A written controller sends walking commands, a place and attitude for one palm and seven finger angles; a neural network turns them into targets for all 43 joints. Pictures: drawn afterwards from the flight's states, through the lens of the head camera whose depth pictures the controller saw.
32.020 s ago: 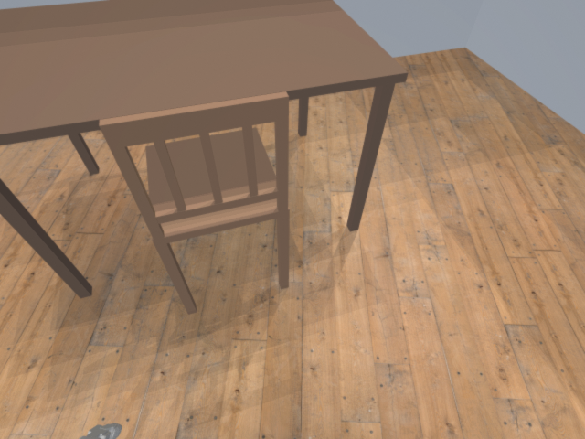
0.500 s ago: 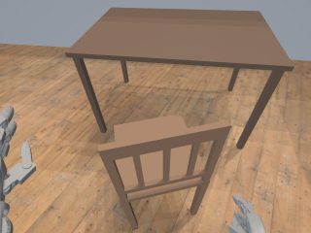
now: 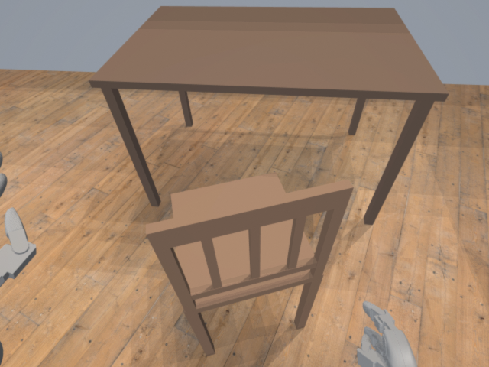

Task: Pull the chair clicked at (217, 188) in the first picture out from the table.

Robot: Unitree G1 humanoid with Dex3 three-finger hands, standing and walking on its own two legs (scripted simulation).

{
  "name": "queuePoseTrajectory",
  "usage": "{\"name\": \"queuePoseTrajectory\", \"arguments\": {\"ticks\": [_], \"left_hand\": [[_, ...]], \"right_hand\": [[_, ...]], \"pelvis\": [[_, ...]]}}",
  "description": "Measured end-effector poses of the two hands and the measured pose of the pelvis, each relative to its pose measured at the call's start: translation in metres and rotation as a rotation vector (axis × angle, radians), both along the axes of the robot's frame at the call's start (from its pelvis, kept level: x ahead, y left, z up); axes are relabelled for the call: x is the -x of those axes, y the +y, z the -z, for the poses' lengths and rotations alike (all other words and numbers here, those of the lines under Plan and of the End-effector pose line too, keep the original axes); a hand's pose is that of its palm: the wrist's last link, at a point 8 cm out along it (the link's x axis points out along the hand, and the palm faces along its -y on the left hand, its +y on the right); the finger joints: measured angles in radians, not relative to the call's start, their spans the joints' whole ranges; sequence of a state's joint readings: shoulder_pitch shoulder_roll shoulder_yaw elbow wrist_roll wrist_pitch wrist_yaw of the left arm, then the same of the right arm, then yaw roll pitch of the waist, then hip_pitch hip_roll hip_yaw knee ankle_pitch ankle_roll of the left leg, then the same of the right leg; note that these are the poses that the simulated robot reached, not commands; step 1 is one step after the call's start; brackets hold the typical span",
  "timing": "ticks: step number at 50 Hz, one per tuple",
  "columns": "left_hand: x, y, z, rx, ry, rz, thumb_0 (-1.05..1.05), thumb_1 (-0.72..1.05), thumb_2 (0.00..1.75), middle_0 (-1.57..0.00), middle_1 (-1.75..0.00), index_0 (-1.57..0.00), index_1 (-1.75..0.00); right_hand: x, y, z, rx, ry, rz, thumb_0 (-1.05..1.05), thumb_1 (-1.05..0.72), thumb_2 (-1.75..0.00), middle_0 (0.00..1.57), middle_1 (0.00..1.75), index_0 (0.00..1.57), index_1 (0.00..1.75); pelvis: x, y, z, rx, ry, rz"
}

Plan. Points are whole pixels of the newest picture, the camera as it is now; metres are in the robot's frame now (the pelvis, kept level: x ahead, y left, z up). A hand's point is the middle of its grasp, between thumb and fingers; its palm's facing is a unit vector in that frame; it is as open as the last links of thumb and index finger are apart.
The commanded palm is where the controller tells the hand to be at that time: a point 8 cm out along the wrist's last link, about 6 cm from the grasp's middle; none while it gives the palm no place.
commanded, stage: step back with the hand held close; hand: left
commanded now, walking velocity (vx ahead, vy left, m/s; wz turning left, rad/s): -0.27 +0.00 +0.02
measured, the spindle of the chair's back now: (254, 252) +0.38 +0.03 -0.11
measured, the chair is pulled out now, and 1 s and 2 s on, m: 0.43 0.43 0.43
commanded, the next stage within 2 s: stop stepping back and stand still in 1.82 s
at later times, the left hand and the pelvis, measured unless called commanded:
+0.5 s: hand (40, 295) +0.15 +0.25 +0.15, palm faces +0.43 -0.74 -0.52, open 7.5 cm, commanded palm +0.10 +0.29 +0.18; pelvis -0.04 -0.01 -0.01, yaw +0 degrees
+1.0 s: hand (37, 301) +0.15 +0.25 +0.15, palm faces +0.42 -0.73 -0.54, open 7.5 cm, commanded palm +0.08 +0.29 +0.18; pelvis -0.06 -0.01 -0.02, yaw +0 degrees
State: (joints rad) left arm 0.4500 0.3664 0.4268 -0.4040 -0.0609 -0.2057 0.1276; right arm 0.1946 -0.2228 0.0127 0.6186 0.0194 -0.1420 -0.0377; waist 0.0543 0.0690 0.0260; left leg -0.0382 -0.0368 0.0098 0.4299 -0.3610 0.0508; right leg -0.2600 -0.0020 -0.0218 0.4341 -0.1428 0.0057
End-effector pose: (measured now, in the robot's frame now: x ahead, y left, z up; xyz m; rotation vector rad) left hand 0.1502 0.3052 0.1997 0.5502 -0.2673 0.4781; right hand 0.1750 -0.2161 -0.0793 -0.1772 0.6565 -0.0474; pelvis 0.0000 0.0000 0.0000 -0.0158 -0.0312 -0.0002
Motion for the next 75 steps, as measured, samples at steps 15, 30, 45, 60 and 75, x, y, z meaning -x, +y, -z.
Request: {"name": "queuePoseTrajectory", "arguments": {"ticks": [15,30,45,60,75], "left_hand": [[0.010,-0.025,0.022,-0.033,0.181,0.066,0.02,0.88,0.90,-0.22,-0.30,-0.21,-0.30],[0.049,-0.022,0.026,-0.012,0.139,0.005,0.02,0.89,0.90,-0.21,-0.30,-0.21,-0.30],[0.046,-0.021,0.024,-0.032,0.079,0.044,0.02,0.89,0.90,-0.21,-0.30,-0.21,-0.30],[0.032,-0.041,0.020,-0.050,0.019,0.068,0.02,0.89,0.90,-0.21,-0.30,-0.21,-0.30],[0.086,-0.012,0.018,-0.066,0.092,-0.021,0.02,0.88,0.90,-0.22,-0.30,-0.21,-0.30]], "right_hand": [[0.040,-0.034,0.020,0.024,0.113,0.148,0.01,-0.90,-0.90,0.20,0.30,0.20,0.30],[0.070,-0.041,0.017,0.054,0.106,0.138,0.01,-0.90,-0.90,0.20,0.30,0.20,0.30],[0.081,-0.039,0.017,0.073,0.130,0.126,0.01,-0.90,-0.90,0.20,0.30,0.20,0.30],[0.070,-0.045,0.036,0.049,0.155,0.127,0.01,-0.90,-0.90,0.21,0.30,0.20,0.30],[0.090,-0.035,0.015,0.095,0.147,0.107,0.01,-0.90,-0.90,0.20,0.30,0.20,0.30]], "pelvis": [[0.022,-0.006,0.007,-0.020,0.044,0.005],[0.052,-0.011,0.011,-0.023,0.054,-0.004],[0.061,-0.009,0.015,-0.020,0.070,-0.007],[0.054,-0.024,0.027,-0.019,0.067,-0.019],[0.081,-0.021,0.011,0.000,0.095,-0.026]]}}
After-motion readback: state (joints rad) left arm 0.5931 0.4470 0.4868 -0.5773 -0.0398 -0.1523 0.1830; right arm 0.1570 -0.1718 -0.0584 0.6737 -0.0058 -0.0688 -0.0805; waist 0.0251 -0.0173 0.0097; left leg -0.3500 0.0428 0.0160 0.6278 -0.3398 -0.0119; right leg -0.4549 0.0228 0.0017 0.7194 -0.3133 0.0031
